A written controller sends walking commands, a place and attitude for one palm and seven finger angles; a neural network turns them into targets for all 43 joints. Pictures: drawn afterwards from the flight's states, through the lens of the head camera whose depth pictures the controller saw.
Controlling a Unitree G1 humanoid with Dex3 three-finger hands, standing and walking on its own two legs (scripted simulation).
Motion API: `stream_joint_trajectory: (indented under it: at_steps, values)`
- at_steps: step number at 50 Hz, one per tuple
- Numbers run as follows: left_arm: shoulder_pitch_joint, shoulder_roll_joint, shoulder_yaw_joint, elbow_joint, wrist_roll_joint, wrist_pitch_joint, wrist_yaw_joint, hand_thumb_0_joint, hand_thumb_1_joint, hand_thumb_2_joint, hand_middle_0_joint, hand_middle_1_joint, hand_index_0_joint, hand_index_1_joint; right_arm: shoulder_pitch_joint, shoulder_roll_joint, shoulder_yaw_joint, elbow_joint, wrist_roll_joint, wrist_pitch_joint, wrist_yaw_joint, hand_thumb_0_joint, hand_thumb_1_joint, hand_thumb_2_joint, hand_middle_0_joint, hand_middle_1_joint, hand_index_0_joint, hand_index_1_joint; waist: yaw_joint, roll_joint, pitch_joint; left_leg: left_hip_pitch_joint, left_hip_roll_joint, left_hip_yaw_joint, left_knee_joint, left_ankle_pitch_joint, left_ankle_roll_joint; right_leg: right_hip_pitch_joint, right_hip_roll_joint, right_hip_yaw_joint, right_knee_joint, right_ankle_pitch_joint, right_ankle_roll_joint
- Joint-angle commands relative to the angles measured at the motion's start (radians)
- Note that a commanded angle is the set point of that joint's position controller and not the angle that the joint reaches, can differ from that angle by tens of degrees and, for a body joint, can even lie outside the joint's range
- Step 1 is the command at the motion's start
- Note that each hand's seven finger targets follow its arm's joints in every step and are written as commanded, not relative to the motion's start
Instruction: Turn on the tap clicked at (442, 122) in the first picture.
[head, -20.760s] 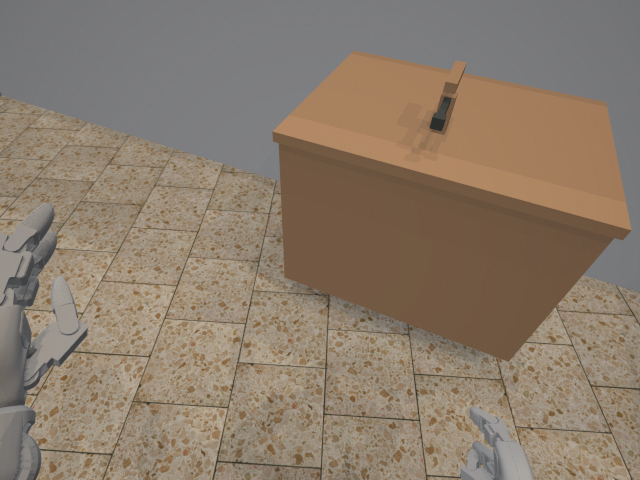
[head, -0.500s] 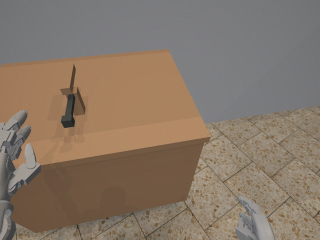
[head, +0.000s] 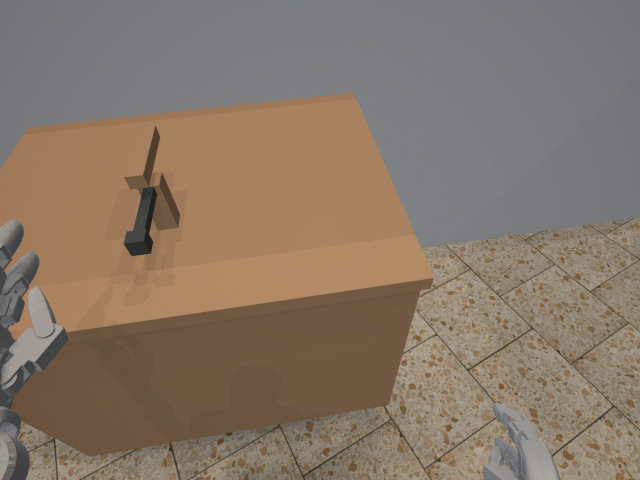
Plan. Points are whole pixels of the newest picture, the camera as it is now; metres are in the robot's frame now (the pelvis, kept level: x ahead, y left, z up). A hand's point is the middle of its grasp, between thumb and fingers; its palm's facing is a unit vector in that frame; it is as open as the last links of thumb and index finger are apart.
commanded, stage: turn the palm inward beside the body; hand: left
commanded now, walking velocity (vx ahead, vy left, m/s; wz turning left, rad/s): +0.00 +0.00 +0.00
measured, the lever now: (138, 242) +0.40 +0.32 +0.06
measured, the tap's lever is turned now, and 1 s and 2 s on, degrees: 0 0 0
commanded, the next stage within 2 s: reach beside the lever's end, fingers flat in 1.34 s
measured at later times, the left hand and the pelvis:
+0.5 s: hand (63, 334) +0.21 +0.28 +0.14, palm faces +0.42 -0.89 -0.19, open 7.4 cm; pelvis +0.03 +0.05 +0.01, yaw +0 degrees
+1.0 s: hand (83, 373) +0.18 +0.24 +0.14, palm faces +0.45 -0.88 -0.14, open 7.4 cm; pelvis +0.00 +0.01 +0.00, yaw +1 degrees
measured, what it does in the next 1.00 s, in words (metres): stands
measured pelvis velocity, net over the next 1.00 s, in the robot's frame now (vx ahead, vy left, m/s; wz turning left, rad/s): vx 0.00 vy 0.01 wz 0.02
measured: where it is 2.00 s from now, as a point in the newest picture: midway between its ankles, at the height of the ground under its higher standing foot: outside the picture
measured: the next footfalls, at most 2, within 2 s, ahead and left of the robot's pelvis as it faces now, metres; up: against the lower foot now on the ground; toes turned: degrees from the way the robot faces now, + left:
none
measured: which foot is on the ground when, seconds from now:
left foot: down 0.00-1.00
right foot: down 0.00-1.00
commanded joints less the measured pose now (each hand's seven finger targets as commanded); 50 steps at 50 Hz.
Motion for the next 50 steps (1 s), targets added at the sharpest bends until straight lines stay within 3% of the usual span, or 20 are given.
stream_joint_trajectory:
  at_steps: [1,2,5,7,8,11,12,13,16,21,27,30,32,33,35,42,43,47,48,50]
  values:
    - [-0.108,0.167,0.035,-0.242,0.008,-0.055,-0.007,0.0,0.9,0.9,-0.2,-0.3,-0.2,-0.3,-0.105,-0.113,-0.021,-0.176,0.0,-0.1,-0.018,0.0,-0.9,-0.9,0.2,0.3,0.2,0.3,-0.017,-0.002,-0.126,-0.039,-0.014,0.047,-0.081,0.17,0.063,0.161,-0.101,0.138,-0.182,0.003,0.072]
    - [-0.117,0.16,0.022,-0.284,0.014,-0.069,-0.011,0.0,0.9,0.9,-0.2,-0.3,-0.2,-0.3,-0.104,-0.111,-0.016,-0.178,0.0,-0.117,-0.021,0.0,-0.9,-0.9,0.2,0.3,0.2,0.3,-0.022,0.037,-0.134,0.0,-0.015,0.044,-0.089,0.204,0.068,0.15,-0.085,0.104,-0.157,0.07,0.064]
    - [-0.052,0.14,-0.008,-0.322,0.019,-0.118,-0.024,0.0,0.9,0.9,-0.2,-0.3,-0.2,-0.3,-0.054,-0.12,-0.017,-0.179,-0.013,-0.153,-0.025,0.0,-0.9,-0.9,0.2,0.3,0.2,0.3,-0.015,-0.009,-0.195,0.05,-0.013,0.018,-0.108,0.319,0.067,0.166,-0.059,0.034,-0.091,0.218,0.054]
    - [-0.009,0.156,0.013,-0.351,0.031,-0.135,-0.018,0.0,0.9,0.9,-0.2,-0.3,-0.2,-0.3,-0.054,-0.115,-0.014,-0.18,-0.017,-0.167,-0.021,0.0,-0.9,-0.9,0.2,0.3,0.2,0.3,0.004,0.045,-0.215,0.08,-0.007,0.013,-0.107,0.422,0.05,0.171,-0.055,0.02,-0.066,0.277,0.047]
    - [0.012,0.124,-0.01,-0.351,0.03,-0.139,-0.014,0.0,0.9,0.9,-0.2,-0.3,-0.2,-0.3,-0.038,-0.108,-0.013,-0.18,-0.02,-0.171,-0.017,0.0,-0.9,-0.9,0.2,0.3,0.2,0.3,0.002,0.015,-0.212,0.085,-0.001,0.005,-0.108,0.48,0.033,0.167,-0.056,0.007,-0.056,0.29,0.047]
    - [0.092,0.107,0.018,-0.297,0.017,-0.098,0.001,0.0,0.9,0.9,-0.2,-0.3,-0.2,-0.3,-0.034,-0.109,-0.02,-0.182,-0.016,-0.155,-0.011,0.0,-0.9,-0.9,0.2,0.3,0.2,0.3,0.025,-0.002,-0.179,0.065,0.012,0.0,-0.111,0.56,0.005,0.166,-0.054,-0.002,-0.057,0.307,0.045]
    - [0.106,0.106,0.028,-0.285,0.021,-0.074,0.008,0.0,0.9,0.9,-0.2,-0.3,-0.2,-0.3,-0.052,-0.105,-0.016,-0.183,-0.008,-0.15,-0.009,0.0,-0.9,-0.9,0.2,0.3,0.2,0.3,0.033,0.024,-0.155,0.07,0.015,-0.001,-0.117,0.584,-0.003,0.164,-0.054,-0.003,-0.061,0.307,0.042]
    - [0.099,0.071,-0.002,-0.291,0.017,-0.053,0.009,0.0,0.9,0.9,-0.2,-0.3,-0.2,-0.3,-0.041,-0.1,-0.014,-0.191,-0.009,-0.144,-0.008,0.0,-0.9,-0.9,0.2,0.3,0.2,0.3,0.027,0.011,-0.154,0.072,0.019,-0.002,-0.122,0.595,-0.011,0.159,-0.056,-0.009,-0.061,0.299,0.043]
    - [0.09,0.051,-0.021,-0.291,0.0,0.008,0.012,0.0,0.9,0.9,-0.2,-0.3,-0.2,-0.3,-0.049,-0.105,-0.012,-0.202,-0.005,-0.121,-0.011,0.0,-0.9,-0.9,0.2,0.3,0.2,0.3,0.025,-0.008,-0.13,0.068,0.025,-0.009,-0.134,0.571,-0.018,0.152,-0.051,-0.01,-0.076,0.266,0.043]
    - [0.047,0.043,-0.076,-0.383,0.02,0.017,0.014,0.0,0.9,0.9,-0.2,-0.3,-0.2,-0.3,-0.042,-0.103,-0.008,-0.213,-0.015,-0.12,-0.013,0.0,-0.9,-0.9,0.2,0.3,0.2,0.3,0.018,0.014,-0.176,0.121,0.03,-0.024,-0.135,0.606,-0.024,0.15,-0.049,-0.005,-0.079,0.246,0.045]
    - [0.065,0.068,-0.06,-0.386,0.034,-0.009,0.03,0.0,0.9,0.9,-0.2,-0.3,-0.2,-0.3,-0.059,-0.098,0.002,-0.204,-0.018,-0.123,-0.016,0.0,-0.9,-0.9,0.2,0.3,0.2,0.3,0.026,0.051,-0.143,0.092,0.025,-0.03,-0.154,0.503,-0.032,0.137,-0.045,-0.004,-0.085,0.174,0.038]
    - [0.083,0.031,-0.077,-0.343,0.015,0.004,0.031,0.0,0.9,0.9,-0.2,-0.3,-0.2,-0.3,-0.07,-0.094,0.005,-0.205,-0.014,-0.115,-0.018,0.0,-0.9,-0.9,0.2,0.3,0.2,0.3,0.022,0.014,-0.108,0.056,0.017,-0.029,-0.169,0.397,-0.028,0.136,-0.045,-0.009,-0.098,0.137,0.035]
    - [0.092,0.045,-0.057,-0.328,0.003,0.023,0.034,0.0,0.9,0.9,-0.2,-0.3,-0.2,-0.3,-0.091,-0.095,0.009,-0.207,-0.009,-0.113,-0.025,0.0,-0.9,-0.9,0.2,0.3,0.2,0.3,0.026,0.009,-0.091,0.032,0.009,-0.023,-0.179,0.313,-0.016,0.143,-0.044,-0.005,-0.111,0.112,0.036]
    - [0.077,0.009,-0.091,-0.332,-0.004,0.027,0.031,0.0,0.9,0.9,-0.2,-0.3,-0.2,-0.3,-0.095,-0.09,0.012,-0.212,-0.007,-0.113,-0.027,0.0,-0.9,-0.9,0.2,0.3,0.2,0.3,0.017,-0.013,-0.081,0.026,0.005,-0.021,-0.182,0.278,-0.012,0.14,-0.047,-0.006,-0.118,0.097,0.037]
    - [0.074,0.012,-0.092,-0.332,-0.015,0.037,0.031,0.0,0.9,0.9,-0.2,-0.3,-0.2,-0.3,-0.106,-0.093,0.014,-0.214,-0.006,-0.116,-0.031,0.0,-0.9,-0.9,0.2,0.3,0.2,0.3,0.018,0.002,-0.067,0.013,-0.001,-0.018,-0.188,0.202,0.001,0.138,-0.048,0.002,-0.133,0.058,0.038]
    - [0.061,0.053,-0.077,-0.374,-0.006,0.024,0.06,0.0,0.9,0.9,-0.2,-0.3,-0.2,-0.3,-0.109,-0.093,0.021,-0.214,-0.004,-0.14,-0.032,0.0,-0.9,-0.9,0.2,0.3,0.2,0.3,0.012,-0.009,-0.057,-0.022,-0.013,-0.012,-0.182,0.075,0.035,0.131,-0.051,0.026,-0.161,-0.044,0.046]
    - [0.055,0.028,-0.099,-0.381,-0.008,0.021,0.062,0.0,0.9,0.9,-0.2,-0.3,-0.2,-0.3,-0.113,-0.089,0.023,-0.215,-0.005,-0.143,-0.032,0.0,-0.9,-0.9,0.2,0.3,0.2,0.3,0.006,0.004,-0.056,-0.02,-0.016,-0.008,-0.179,0.064,0.037,0.13,-0.054,0.029,-0.163,-0.053,0.045]
    - [0.068,0.047,-0.069,-0.346,-0.023,0.048,0.069,0.0,0.9,0.9,-0.2,-0.3,-0.2,-0.3,-0.116,-0.093,0.024,-0.211,0.003,-0.15,-0.033,0.0,-0.9,-0.9,0.2,0.3,0.2,0.3,0.013,-0.016,-0.034,-0.055,-0.024,0.004,-0.168,0.008,0.051,0.138,-0.061,0.059,-0.201,-0.123,0.051]
    - [0.061,0.02,-0.094,-0.344,-0.028,0.055,0.064,0.0,0.9,0.9,-0.2,-0.3,-0.2,-0.3,-0.121,-0.088,0.027,-0.215,0.002,-0.151,-0.034,0.0,-0.9,-0.9,0.2,0.3,0.2,0.3,0.009,-0.036,-0.028,-0.061,-0.026,0.006,-0.167,-0.001,0.054,0.138,-0.065,0.064,-0.208,-0.139,0.054]
    - [0.076,0.025,-0.092,-0.338,-0.03,0.069,0.064,0.0,0.9,0.9,-0.2,-0.3,-0.2,-0.3,-0.12,-0.093,0.022,-0.215,0.002,-0.152,-0.032,0.0,-0.9,-0.9,0.2,0.3,0.2,0.3,0.012,-0.059,-0.034,-0.072,-0.027,0.016,-0.149,0.02,0.059,0.156,-0.073,0.089,-0.227,-0.155,0.057]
